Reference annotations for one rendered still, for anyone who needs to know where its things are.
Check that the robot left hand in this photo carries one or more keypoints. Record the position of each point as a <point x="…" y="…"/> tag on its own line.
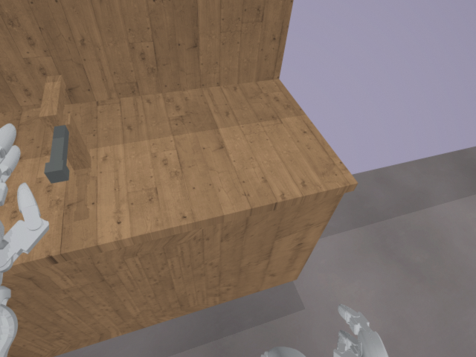
<point x="24" y="235"/>

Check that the counter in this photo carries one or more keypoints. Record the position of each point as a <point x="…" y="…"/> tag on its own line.
<point x="195" y="178"/>

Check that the robot left forearm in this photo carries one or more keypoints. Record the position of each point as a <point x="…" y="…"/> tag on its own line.
<point x="8" y="322"/>

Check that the robot right hand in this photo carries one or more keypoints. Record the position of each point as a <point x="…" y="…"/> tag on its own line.
<point x="369" y="343"/>

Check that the tap lever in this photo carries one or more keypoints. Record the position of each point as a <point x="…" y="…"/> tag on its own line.
<point x="56" y="170"/>

